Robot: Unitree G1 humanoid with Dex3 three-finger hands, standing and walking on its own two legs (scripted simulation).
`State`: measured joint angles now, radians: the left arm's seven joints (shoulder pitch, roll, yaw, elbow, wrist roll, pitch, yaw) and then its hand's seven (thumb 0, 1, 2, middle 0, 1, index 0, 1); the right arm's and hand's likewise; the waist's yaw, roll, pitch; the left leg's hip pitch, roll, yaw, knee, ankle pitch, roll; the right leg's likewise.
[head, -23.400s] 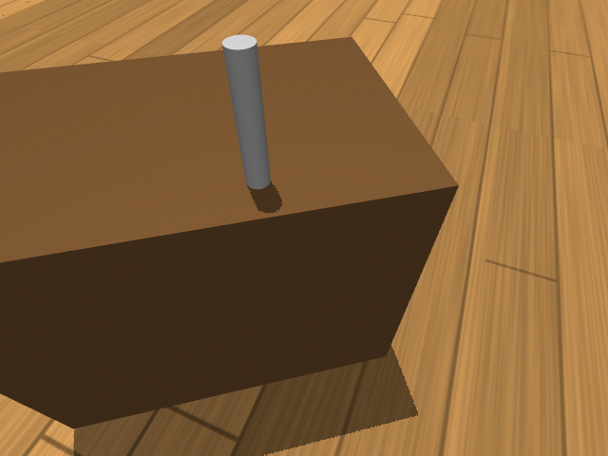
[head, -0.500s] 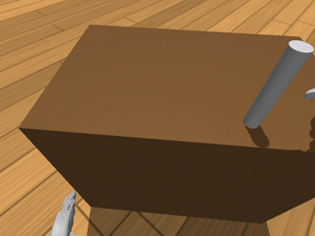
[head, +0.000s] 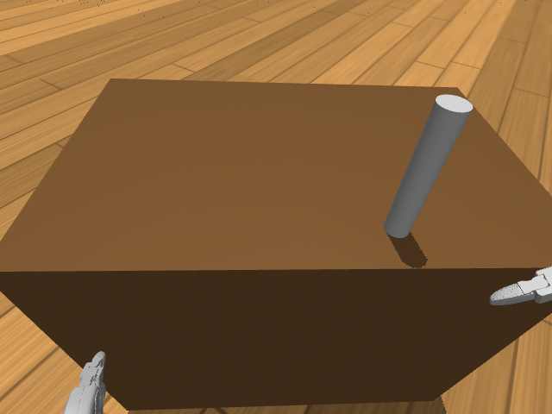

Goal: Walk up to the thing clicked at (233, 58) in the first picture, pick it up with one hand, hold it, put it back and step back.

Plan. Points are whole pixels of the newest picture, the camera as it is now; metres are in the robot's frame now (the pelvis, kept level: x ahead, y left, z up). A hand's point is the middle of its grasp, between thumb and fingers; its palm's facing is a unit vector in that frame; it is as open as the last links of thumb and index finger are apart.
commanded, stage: sink last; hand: right
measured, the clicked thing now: (420, 176) +0.41 -0.22 +0.15
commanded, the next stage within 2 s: home in 0.64 s
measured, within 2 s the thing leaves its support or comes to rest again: neither
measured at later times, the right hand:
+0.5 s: hand (534, 346) +0.14 -0.21 +0.19, palm faces +0.39 +0.81 -0.43, open 17.6 cm
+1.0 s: hand (496, 345) +0.16 -0.22 +0.14, palm faces +0.30 +0.89 -0.34, open 17.4 cm
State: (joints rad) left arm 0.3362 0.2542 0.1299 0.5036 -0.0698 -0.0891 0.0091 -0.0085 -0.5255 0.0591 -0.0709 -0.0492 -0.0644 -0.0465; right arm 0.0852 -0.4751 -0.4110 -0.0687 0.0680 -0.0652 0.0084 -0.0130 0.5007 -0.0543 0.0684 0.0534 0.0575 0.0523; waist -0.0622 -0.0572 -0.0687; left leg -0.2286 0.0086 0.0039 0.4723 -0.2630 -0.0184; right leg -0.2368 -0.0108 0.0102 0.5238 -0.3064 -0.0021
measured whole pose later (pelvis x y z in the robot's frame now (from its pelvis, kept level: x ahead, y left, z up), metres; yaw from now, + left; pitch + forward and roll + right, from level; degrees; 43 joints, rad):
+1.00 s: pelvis -0.03 +0.01 +0.00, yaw -1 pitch -4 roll +0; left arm 0.24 0.15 0.06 0.61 -0.03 -0.14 0.02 -0.01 -0.10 0.41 -0.13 -0.17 -0.12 -0.17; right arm 0.46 -0.29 -0.26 -0.29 0.05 -0.34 0.00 -0.01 0.54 -0.06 0.06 0.06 0.06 0.06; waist -0.06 -0.01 0.06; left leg -0.14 0.02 0.01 0.43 -0.21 -0.01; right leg -0.13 0.00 0.02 0.43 -0.22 0.01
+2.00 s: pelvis -0.01 +0.01 +0.00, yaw +0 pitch +0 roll +0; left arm 0.19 0.26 -0.01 0.73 0.03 -0.01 0.01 0.01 0.90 0.90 -0.21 -0.30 -0.20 -0.30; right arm 0.20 -0.25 0.02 0.70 -0.04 -0.07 -0.04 -0.01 0.53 -0.05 0.06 0.05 0.06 0.05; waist 0.01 0.00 0.01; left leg -0.24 0.01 0.00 0.52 -0.28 0.00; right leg -0.22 -0.01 0.01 0.52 -0.30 0.01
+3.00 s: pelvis -0.04 +0.00 +0.01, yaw +1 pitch -3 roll +0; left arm 0.16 0.36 0.00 1.13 0.01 0.00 -0.02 0.00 0.90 0.90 -0.21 -0.30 -0.20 -0.30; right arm 0.16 -0.37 0.03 1.10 -0.02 -0.01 0.00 0.00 0.53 -0.05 0.06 0.05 0.06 0.05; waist 0.01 0.00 0.05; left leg -0.15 0.02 -0.02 0.36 -0.15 -0.02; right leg -0.13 0.00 -0.01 0.35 -0.17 0.00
